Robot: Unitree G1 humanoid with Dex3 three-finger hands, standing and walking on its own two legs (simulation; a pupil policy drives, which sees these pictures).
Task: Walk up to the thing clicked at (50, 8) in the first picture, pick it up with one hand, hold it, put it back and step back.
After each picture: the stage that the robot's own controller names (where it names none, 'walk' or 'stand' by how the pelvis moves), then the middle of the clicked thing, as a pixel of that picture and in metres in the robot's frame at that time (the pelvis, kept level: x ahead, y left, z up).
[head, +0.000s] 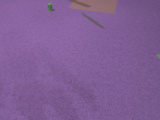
stand; (50, 7) +2.31 +0.60 -0.72
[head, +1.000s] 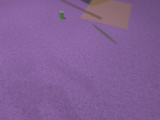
walk; (61, 15) +2.20 +0.33 -0.70
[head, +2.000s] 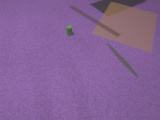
walk; (69, 30) +1.59 +0.21 -0.71
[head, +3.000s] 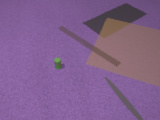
walk; (57, 63) +1.06 +0.26 -0.71
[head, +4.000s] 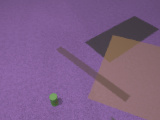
walk; (54, 99) +0.66 +0.26 -0.71
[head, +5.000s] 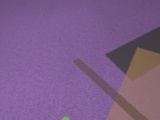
walk; out of the picture +0.45 +0.20 -0.70
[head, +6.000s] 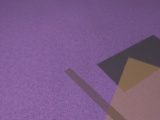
stand; out of the picture +0.37 +0.19 -0.72
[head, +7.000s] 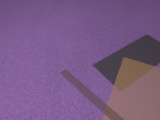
stand; out of the picture +0.36 +0.21 -0.72
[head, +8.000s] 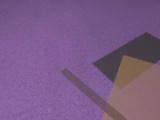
stand; out of the picture +0.37 +0.21 -0.73
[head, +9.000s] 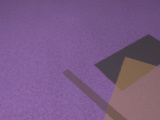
stand; out of the picture +0.38 +0.20 -0.73
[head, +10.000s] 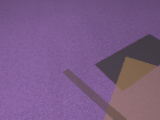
stand; out of the picture +0.37 +0.20 -0.73
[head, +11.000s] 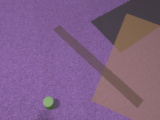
go down; (49, 103) +0.40 +0.19 -0.59
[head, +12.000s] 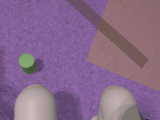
go down; (28, 64) +0.45 +0.24 -0.31
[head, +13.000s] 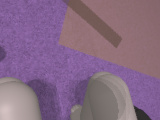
close in; out of the picture +0.43 +0.28 -0.24
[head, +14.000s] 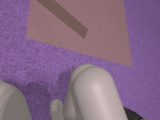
close; out of the picture +0.42 +0.30 -0.22
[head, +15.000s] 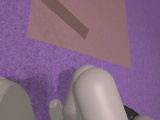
lift; out of the picture +0.40 +0.28 -0.23
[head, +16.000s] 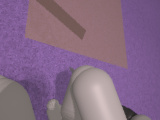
lift; out of the picture +0.39 +0.27 -0.23
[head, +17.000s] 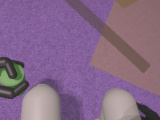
lift; (14, 81) +0.32 +0.25 -0.07
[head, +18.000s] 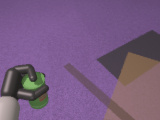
hold; (36, 91) +0.33 +0.17 +0.04
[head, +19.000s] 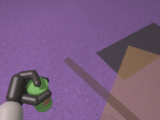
hold; (40, 95) +0.32 +0.17 +0.00
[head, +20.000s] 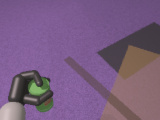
hold; (41, 95) +0.32 +0.17 -0.01
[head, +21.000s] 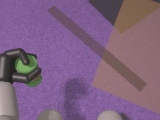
crouch; (29, 71) +0.40 +0.19 -0.08
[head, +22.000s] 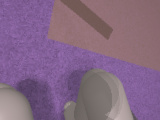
lower; out of the picture +0.42 +0.29 -0.20
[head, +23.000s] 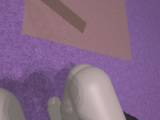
lower; out of the picture +0.42 +0.31 -0.23
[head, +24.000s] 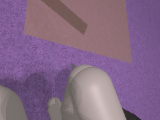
lower; out of the picture +0.42 +0.31 -0.23
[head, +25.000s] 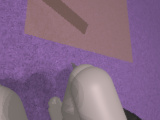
lower; out of the picture +0.42 +0.31 -0.23
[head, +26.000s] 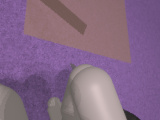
loosen; out of the picture +0.42 +0.31 -0.23
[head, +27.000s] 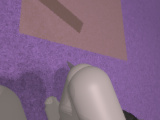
withdraw; out of the picture +0.41 +0.29 -0.23
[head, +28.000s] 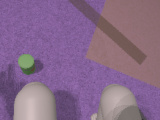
walk; (27, 64) +0.44 +0.25 -0.31
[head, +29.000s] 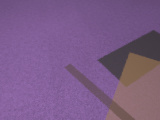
stand; out of the picture +0.38 +0.17 -0.66
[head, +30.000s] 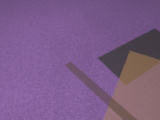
stand; out of the picture +0.39 +0.19 -0.67
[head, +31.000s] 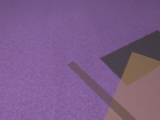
stand; out of the picture +0.39 +0.19 -0.69
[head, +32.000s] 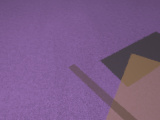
walk; out of the picture +0.40 +0.18 -0.72
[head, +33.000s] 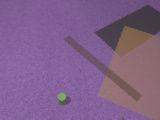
walk; (62, 99) +0.54 +0.15 -0.70
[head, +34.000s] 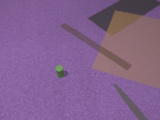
walk; (60, 71) +0.83 +0.28 -0.69
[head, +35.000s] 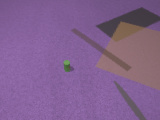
stand; (67, 66) +1.06 +0.21 -0.70
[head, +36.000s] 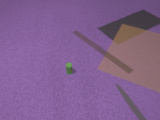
stand; (69, 68) +1.05 +0.19 -0.73
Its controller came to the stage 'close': yes
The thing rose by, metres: 0.71
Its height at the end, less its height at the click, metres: +0.00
